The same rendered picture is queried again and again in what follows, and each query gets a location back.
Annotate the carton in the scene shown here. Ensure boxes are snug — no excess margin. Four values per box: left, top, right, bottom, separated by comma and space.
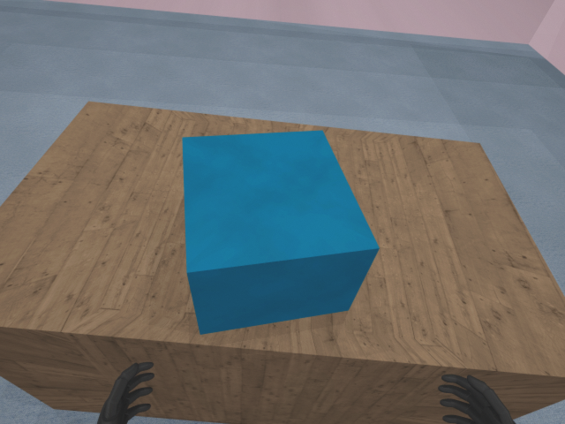
182, 131, 380, 335

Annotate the robot left hand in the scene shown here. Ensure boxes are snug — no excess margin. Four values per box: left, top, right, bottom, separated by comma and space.
97, 362, 154, 424

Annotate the pedestal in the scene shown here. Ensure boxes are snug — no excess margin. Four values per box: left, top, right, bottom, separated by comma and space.
0, 102, 565, 424

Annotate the robot right hand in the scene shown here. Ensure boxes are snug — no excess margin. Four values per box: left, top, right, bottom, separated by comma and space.
438, 375, 516, 424

